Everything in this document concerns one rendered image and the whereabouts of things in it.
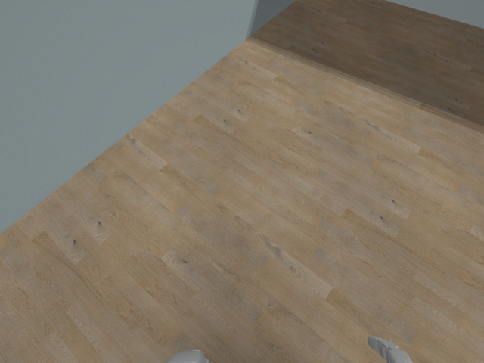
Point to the robot right hand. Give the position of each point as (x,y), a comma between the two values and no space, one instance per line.
(388,350)

